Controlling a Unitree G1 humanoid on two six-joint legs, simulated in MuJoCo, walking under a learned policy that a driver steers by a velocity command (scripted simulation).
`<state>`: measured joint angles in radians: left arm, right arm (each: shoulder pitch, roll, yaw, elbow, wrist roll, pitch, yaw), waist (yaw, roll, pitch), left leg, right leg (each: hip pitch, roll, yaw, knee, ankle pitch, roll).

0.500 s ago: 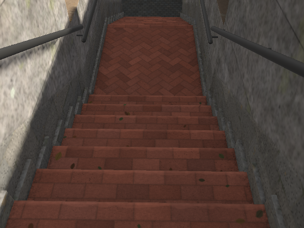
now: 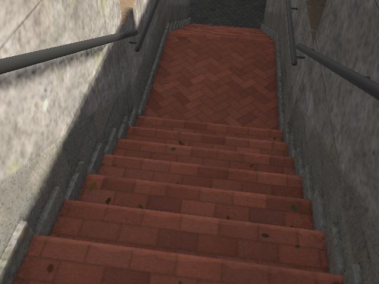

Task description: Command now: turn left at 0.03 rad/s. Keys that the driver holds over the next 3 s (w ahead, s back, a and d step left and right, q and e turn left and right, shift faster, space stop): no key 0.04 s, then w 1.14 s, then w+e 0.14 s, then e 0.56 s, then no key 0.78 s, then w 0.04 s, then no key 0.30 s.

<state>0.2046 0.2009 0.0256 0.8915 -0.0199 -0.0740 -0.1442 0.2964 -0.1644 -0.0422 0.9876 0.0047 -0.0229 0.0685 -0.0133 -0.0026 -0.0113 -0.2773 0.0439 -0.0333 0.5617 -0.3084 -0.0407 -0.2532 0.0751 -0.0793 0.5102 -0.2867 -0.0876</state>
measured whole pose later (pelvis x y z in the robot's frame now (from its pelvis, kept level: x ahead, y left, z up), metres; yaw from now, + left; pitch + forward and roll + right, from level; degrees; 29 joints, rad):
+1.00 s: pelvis +0.39 +0.00 -0.18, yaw -1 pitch +1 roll -3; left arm 0.56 0.10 -0.03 1.15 0.09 -0.12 -0.01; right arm 0.12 -0.20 -0.01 0.90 -0.10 -0.09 0.07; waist 0.10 0.05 -0.03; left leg -0.76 0.13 -0.05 0.76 0.40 0.07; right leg -0.23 0.10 -0.09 0.73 -0.53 -0.08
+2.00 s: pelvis +0.87 -0.02 -0.46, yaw -22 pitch +3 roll +0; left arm 0.35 0.23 0.04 0.89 0.07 -0.09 -0.04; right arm 0.10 -0.25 -0.03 0.79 -0.06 -0.08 0.01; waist 0.02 0.00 -0.01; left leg -0.71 0.10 -0.01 1.18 -0.19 -0.06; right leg -0.41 0.03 -0.03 0.57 -0.22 -0.08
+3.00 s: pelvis +0.91 +0.02 -0.45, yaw -24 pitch -2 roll +0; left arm 0.23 0.15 0.01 1.18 0.00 0.04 0.02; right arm 0.33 -0.14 -0.01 1.09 -0.01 -0.01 -0.03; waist -0.01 -0.01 0.05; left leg -0.09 -0.01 0.07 0.42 -0.29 0.04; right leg -0.18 -0.02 -0.01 0.43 -0.21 0.02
